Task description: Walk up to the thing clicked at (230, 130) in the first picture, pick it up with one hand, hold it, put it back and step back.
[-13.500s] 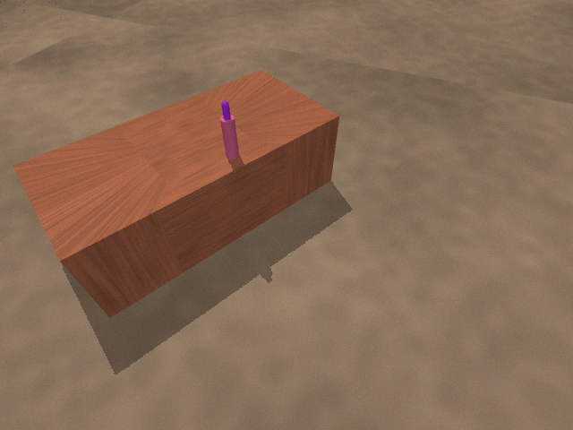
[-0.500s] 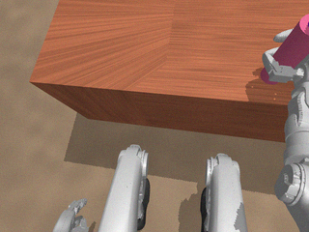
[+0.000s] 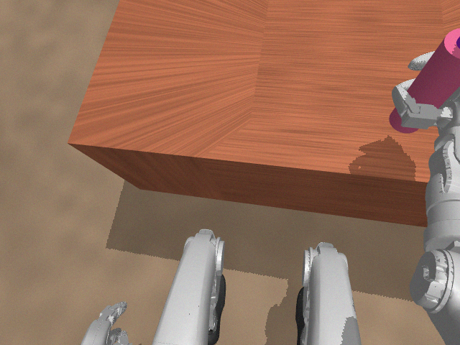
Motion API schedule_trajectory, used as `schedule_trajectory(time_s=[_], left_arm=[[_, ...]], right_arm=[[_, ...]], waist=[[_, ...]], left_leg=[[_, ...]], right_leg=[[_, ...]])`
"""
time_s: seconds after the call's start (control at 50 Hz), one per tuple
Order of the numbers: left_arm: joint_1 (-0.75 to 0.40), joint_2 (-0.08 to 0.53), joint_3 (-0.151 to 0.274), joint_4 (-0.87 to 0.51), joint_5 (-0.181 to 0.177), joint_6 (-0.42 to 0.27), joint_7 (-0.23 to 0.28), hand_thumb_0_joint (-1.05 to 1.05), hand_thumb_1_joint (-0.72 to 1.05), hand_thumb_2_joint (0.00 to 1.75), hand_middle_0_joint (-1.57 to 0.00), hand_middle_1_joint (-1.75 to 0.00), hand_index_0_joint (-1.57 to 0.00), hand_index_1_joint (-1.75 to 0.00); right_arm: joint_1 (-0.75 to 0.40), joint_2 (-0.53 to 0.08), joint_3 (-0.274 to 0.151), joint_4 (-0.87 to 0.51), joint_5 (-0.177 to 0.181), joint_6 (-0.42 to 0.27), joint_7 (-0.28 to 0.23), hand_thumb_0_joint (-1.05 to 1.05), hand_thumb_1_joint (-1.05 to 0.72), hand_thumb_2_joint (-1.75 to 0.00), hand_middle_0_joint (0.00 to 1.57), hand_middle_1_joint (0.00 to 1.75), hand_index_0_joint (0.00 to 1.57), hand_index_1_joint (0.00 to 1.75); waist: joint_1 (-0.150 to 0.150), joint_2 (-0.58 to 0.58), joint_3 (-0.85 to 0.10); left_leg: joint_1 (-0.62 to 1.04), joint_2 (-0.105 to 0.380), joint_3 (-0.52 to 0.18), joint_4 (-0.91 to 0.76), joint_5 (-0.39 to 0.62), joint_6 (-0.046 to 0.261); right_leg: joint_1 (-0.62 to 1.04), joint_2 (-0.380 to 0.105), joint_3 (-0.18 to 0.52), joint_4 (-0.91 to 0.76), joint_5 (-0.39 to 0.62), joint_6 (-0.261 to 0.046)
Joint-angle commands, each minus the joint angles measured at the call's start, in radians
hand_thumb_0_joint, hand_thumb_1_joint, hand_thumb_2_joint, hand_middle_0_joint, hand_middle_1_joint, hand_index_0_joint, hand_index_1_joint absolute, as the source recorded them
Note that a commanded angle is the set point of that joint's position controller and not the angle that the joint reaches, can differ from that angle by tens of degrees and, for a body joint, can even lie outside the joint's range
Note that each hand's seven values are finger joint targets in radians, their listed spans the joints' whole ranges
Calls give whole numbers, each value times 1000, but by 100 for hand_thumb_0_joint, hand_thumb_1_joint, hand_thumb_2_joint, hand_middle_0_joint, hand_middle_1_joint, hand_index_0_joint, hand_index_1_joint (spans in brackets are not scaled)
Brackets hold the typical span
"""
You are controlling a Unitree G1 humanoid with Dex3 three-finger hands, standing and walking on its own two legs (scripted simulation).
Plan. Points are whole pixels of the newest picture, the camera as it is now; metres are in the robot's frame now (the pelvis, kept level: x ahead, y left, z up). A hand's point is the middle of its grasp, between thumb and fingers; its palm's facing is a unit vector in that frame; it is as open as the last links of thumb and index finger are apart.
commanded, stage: settle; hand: right
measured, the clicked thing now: (443, 73) +0.51 -0.23 +0.07
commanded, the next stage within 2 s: lift in 0.58 s
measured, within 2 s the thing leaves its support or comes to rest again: neither
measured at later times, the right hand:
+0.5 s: hand (428, 83) +0.51 -0.22 +0.05, palm faces +0.17 +0.99 -0.02, open 6.9 cm
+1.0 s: hand (442, 84) +0.49 -0.22 +0.08, palm faces +0.17 +0.98 -0.02, open 6.9 cm
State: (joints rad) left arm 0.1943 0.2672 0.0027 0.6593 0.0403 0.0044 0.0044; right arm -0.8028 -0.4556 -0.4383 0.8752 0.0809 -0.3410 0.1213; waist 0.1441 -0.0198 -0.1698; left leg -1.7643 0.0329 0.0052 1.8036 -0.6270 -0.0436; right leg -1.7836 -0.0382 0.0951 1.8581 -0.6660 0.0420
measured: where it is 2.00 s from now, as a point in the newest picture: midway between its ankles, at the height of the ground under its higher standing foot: (257, 329)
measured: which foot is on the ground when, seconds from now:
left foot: down 0.00-1.00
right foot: down 0.00-1.00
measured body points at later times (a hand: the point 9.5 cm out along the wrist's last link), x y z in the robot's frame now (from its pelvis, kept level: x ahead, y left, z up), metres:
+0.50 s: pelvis +0.01 +0.00 +0.03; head +0.20 -0.03 +0.44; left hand +0.10 +0.27 -0.09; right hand +0.50 -0.28 +0.05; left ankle +0.08 +0.14 -0.47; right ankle +0.07 -0.14 -0.47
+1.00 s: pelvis +0.01 +0.00 +0.06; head +0.18 -0.03 +0.48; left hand +0.10 +0.26 -0.06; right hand +0.47 -0.28 +0.08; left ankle +0.08 +0.14 -0.47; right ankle +0.07 -0.14 -0.47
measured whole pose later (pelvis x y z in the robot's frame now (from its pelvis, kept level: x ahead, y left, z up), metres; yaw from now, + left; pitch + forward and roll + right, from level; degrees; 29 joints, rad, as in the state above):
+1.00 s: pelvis +0.01 +0.00 +0.06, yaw +0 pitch +30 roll +4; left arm 0.22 0.24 0.01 0.66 0.04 -0.01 0.00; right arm -0.67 -0.38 -0.42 0.81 0.09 -0.37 0.12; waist 0.13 -0.02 -0.16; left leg -1.52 0.03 0.01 1.58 -0.59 -0.05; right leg -1.54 -0.05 0.08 1.64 -0.63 0.03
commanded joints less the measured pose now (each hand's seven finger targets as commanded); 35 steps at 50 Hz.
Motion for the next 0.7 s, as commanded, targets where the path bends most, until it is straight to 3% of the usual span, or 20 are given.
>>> schedule_trajectory(time_s=[0.0, 0.12, 0.18, 0.26, 0.32, 0.38, 0.4, 0.44, 0.46, 0.48, 0.5, 0.52, 0.56, 0.58, 0.66, 0.68], left_arm=[[143, 184, 66, -67, -8, -20, 11, 0, 91, 88, -20, -30, -20, -29], [160, 191, 69, -83, -9, -17, 3, 0, 91, 88, -20, -30, -20, -29], [175, 185, 70, -78, -7, -19, 6, 0, 91, 88, -19, -30, -20, -29], [176, 192, 80, -54, -3, -22, 10, 0, 92, 88, -19, -30, -20, -29], [162, 173, 63, -67, -3, -25, 9, 0, 92, 88, -19, -30, -20, -29], [157, 178, 69, -62, -2, -28, 11, 0, 92, 88, -19, -30, -20, -29], [172, 190, 80, -43, 0, -28, 13, 0, 92, 88, -19, -30, -20, -29], [167, 171, 64, -54, 1, -29, 12, 0, 92, 88, -19, -30, -20, -29], [170, 190, 75, -57, 1, -27, 13, 0, 92, 87, -19, -30, -20, -29], [169, 174, 62, -62, -1, -26, 12, 0, 92, 88, -19, -30, -20, -29], [174, 176, 63, -60, 1, -23, 9, 0, 92, 87, -19, -30, -20, -29], [173, 174, 65, -57, 0, -24, 9, 0, 92, 88, -19, -30, -20, -29], [175, 178, 71, -58, -1, -25, 8, 0, 92, 88, -19, -30, -20, -29], [169, 171, 64, -63, 0, -24, 5, 0, 92, 87, -19, -30, -20, -29], [162, 168, 64, -69, 1, -25, 2, 0, 92, 87, -19, -30, -20, -29], [168, 168, 64, -66, 2, -24, 3, 0, 93, 86, -20, -31, -22, -29]], right_arm=[[-398, -252, -51, -207, 26, -109, 23, 0, -46, -140, 144, 152, 147, 152], [-437, -276, -65, -276, 34, -120, 38, 0, -48, -139, 142, 151, 146, 151], [-490, -301, -78, -367, 37, -136, 31, 0, -46, -135, 140, 148, 143, 148], [-455, -287, -73, -312, 37, -138, 20, 0, -49, -137, 138, 148, 141, 148], [-506, -292, -58, -372, 32, -154, 16, 0, -50, -138, 136, 147, 139, 147], [-464, -264, -48, -295, 28, -151, 18, 0, -54, -141, 137, 150, 141, 150], [-418, -263, -57, -242, 28, -144, 19, 0, -55, -144, 139, 153, 142, 153], [-448, -263, -53, -291, 31, -150, 25, 0, -54, -146, 139, 154, 142, 154], [-445, -300, -74, -287, 29, -146, 23, 0, -55, -147, 140, 155, 144, 155], [-438, -268, -62, -281, 34, -145, 25, 0, -53, -147, 140, 155, 143, 155], [-418, -281, -68, -264, 30, -143, 25, 0, -54, -146, 141, 155, 144, 155], [-425, -256, -57, -265, 35, -146, 28, 0, -53, -145, 140, 154, 144, 154], [-425, -258, -61, -256, 32, -149, 33, 0, -55, -145, 140, 154, 144, 154], [-431, -290, -77, -267, 30, -152, 32, 0, -55, -146, 140, 154, 143, 155], [-420, -264, -59, -262, 31, -159, 36, 0, -56, -145, 138, 153, 141, 153], [-444, -270, -60, -278, 32, -165, 36, 0, -49, -140, 140, 150, 142, 150]], waist=[[-5, -145, -623], [-13, -179, -681], [-11, -194, -760], [-6, -188, -689], [-10, -208, -710], [1, -185, -675], [7, -170, -651], [1, -175, -683], [-16, -197, -704], [-4, -177, -687], [-17, -186, -689], [-3, -182, -679], [7, -158, -674], [-8, -169, -676], [-8, -173, -669], [-6, -172, -675]], left_leg=[[373, -25, 40, -219, 228, 77], [405, -27, 41, -241, 255, 79], [460, -27, 35, -249, 319, 74], [445, -31, 35, -274, 307, 74], [444, -28, 30, -286, 280, 76], [459, -30, 35, -303, 255, 74], [463, -29, 37, -305, 262, 72], [472, -28, 36, -299, 304, 73], [481, -31, 32, -310, 288, 75], [479, -29, 38, -305, 323, 74], [487, -31, 35, -307, 321, 76], [499, -29, 38, -307, 341, 74], [507, -31, 39, -315, 338, 71], [519, -30, 32, -322, 322, 72], [508, -32, 32, -325, 315, 75], [523, -31, 29, -331, 321, 73]], right_leg=[[440, 18, -51, -255, 230, -59], [529, 14, -41, -290, 273, -54], [588, 12, -47, -280, 343, -55], [584, 11, -49, -298, 329, -57], [609, 11, -52, -318, 298, -55], [590, 14, -49, -331, 259, -57], [573, 14, -49, -325, 262, -58], [594, 12, -51, -321, 315, -57], [612, 13, -53, -333, 304, -57], [624, 12, -48, -329, 352, -55], [620, 12, -49, -337, 352, -53], [619, 13, -47, -332, 368, -54], [605, 13, -47, -334, 354, -57], [588, 15, -52, -343, 331, -58], [603, 13, -53, -351, 329, -57], [608, 14, -55, -350, 329, -58]])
